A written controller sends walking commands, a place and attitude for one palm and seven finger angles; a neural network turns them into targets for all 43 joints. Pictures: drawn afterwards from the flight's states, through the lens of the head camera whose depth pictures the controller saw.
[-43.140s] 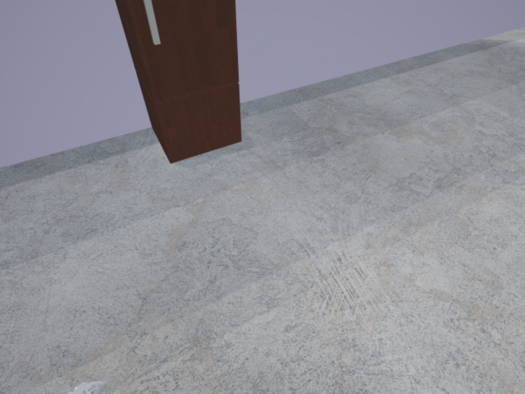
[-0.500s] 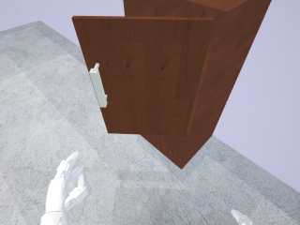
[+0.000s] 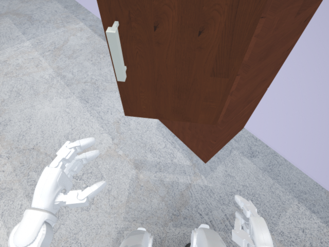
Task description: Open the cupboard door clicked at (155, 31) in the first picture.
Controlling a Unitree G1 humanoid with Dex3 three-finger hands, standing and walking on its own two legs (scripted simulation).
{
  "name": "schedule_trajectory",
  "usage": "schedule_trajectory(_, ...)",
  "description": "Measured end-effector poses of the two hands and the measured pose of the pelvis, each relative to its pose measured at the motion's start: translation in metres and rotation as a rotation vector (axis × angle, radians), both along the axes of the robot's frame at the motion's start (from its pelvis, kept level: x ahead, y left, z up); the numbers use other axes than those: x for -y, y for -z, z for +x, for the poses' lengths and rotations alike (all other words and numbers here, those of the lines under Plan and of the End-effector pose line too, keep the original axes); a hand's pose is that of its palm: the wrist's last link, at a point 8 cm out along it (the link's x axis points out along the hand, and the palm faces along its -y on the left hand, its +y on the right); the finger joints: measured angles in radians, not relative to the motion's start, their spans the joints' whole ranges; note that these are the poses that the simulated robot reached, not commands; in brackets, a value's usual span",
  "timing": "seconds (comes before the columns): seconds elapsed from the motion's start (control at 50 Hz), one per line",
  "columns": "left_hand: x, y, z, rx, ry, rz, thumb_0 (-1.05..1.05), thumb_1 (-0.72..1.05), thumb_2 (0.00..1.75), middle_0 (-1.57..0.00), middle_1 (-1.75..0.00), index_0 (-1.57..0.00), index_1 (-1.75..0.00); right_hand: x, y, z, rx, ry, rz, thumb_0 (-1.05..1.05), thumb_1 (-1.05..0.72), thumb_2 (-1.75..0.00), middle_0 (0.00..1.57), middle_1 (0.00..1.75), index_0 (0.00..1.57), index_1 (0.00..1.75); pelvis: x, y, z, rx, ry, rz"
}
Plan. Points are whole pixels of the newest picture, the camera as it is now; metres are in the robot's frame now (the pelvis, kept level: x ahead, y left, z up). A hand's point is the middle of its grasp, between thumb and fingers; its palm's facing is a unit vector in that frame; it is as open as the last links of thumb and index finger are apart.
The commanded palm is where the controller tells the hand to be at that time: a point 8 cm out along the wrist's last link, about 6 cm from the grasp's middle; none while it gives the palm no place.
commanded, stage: raise the hand with hooked fingers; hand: left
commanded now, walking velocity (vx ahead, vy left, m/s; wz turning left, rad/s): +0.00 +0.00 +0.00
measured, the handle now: (119, 52) +0.62 +0.19 +0.09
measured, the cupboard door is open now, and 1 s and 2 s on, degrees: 42 42 42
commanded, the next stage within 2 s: move the hooked fingers beside the handle in 1.40 s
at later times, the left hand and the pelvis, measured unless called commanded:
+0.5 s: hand (62, 158) +0.27 +0.24 +0.09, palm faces -0.01 -1.00 -0.08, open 13.1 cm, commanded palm +0.25 +0.30 +0.09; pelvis +0.02 +0.01 +0.03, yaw +0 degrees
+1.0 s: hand (44, 128) +0.32 +0.28 +0.12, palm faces -0.02 -1.00 -0.04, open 14.0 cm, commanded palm +0.29 +0.32 +0.11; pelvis +0.03 +0.01 +0.04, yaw -1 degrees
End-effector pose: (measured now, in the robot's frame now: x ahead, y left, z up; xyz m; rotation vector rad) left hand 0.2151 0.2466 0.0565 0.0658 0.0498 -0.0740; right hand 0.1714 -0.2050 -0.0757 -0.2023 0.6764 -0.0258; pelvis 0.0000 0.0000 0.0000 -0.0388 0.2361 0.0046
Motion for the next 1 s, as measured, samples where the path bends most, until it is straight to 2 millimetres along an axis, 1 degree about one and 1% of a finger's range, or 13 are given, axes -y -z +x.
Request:
schedule_trajectory(0.06,-0.007,-0.004,0.008,-0.039,-0.013,-0.003,0.01,0.21,0.61,-0.25,-0.74,-0.25,-0.74,0.003,0.000,-0.021,-0.043,0.051,0.005,0.01,-0.90,-0.90,0.21,0.30,0.21,0.30,-0.003,-0.006,0.002,0.001,0.011,0.006)
schedule_trajectory(0.1,-0.012,-0.008,0.012,-0.039,-0.031,-0.002,0.01,0.16,0.59,-0.25,-0.77,-0.26,-0.77,0.009,-0.002,-0.031,-0.058,0.074,-0.008,0.01,-0.90,-0.90,0.21,0.30,0.21,0.30,-0.005,-0.010,0.004,0.003,0.016,0.008)
schedule_trajectory(0.18,-0.022,-0.016,0.016,-0.006,-0.055,0.008,0.00,0.07,0.55,-0.26,-0.83,-0.26,-0.83,0.024,-0.009,-0.039,-0.067,0.095,-0.055,0.02,-0.90,-0.90,0.21,0.30,0.21,0.30,-0.007,-0.014,0.007,0.005,0.019,0.011)
schedule_trajectory(0.22,-0.025,-0.018,0.017,0.004,-0.054,0.011,0.00,0.03,0.53,-0.26,-0.86,-0.27,-0.86,0.032,-0.014,-0.038,-0.062,0.098,-0.081,0.02,-0.90,-0.90,0.21,0.30,0.21,0.30,-0.008,-0.015,0.008,0.008,0.018,0.010)
schedule_trajectory(0.28,-0.029,-0.019,0.020,0.006,-0.047,0.013,0.00,-0.05,0.50,-0.27,-0.90,-0.27,-0.91,0.041,-0.022,-0.032,-0.041,0.099,-0.112,0.02,-0.90,-0.90,0.20,0.30,0.21,0.30,-0.010,-0.017,0.010,0.015,0.016,0.009)
schedule_trajectory(0.36,-0.034,-0.021,0.026,0.004,-0.045,0.010,0.00,-0.14,0.46,-0.27,-0.96,-0.28,-0.97,0.044,-0.033,-0.017,-0.001,0.091,-0.135,0.01,-0.90,-0.90,0.20,0.30,0.21,0.30,-0.010,-0.021,0.012,0.025,0.014,0.007)
schedule_trajectory(0.5,-0.048,-0.034,0.039,0.027,-0.063,0.012,0.00,-0.30,0.39,-0.29,-1.07,-0.29,-1.07,0.033,-0.045,0.007,0.051,0.053,-0.117,0.01,-0.90,-0.90,0.20,0.30,0.21,0.30,-0.009,-0.027,0.018,0.041,0.009,0.003)
schedule_trajectory(0.6,-0.061,-0.041,0.049,0.017,-0.074,0.001,-0.01,-0.41,0.34,-0.29,-1.13,-0.30,-1.14,0.023,-0.046,0.015,0.049,0.028,-0.091,0.01,-0.90,-0.90,0.20,0.30,0.21,0.30,-0.008,-0.031,0.021,0.049,0.007,0.002)
schedule_trajectory(0.74,-0.074,-0.049,0.064,0.013,-0.071,-0.009,-0.01,-0.48,0.31,-0.30,-1.18,-0.30,-1.19,0.020,-0.043,0.010,0.009,0.022,-0.086,0.01,-0.90,-0.90,0.21,0.30,0.21,0.30,-0.007,-0.036,0.024,0.053,0.008,0.001)
schedule_trajectory(0.92,-0.088,-0.062,0.082,0.025,-0.069,-0.020,-0.01,-0.50,0.30,-0.30,-1.19,-0.30,-1.20,0.032,-0.042,-0.008,-0.052,0.056,-0.113,0.01,-0.90,-0.90,0.21,0.30,0.21,0.30,-0.008,-0.040,0.025,0.059,0.015,0.003)
schedule_trajectory(1.0,-0.089,-0.065,0.088,0.028,-0.057,-0.025,-0.01,-0.50,0.30,-0.30,-1.19,-0.30,-1.20,0.038,-0.045,-0.016,-0.065,0.073,-0.122,0.01,-0.90,-0.90,0.20,0.30,0.21,0.30,-0.009,-0.042,0.025,0.059,0.020,0.005)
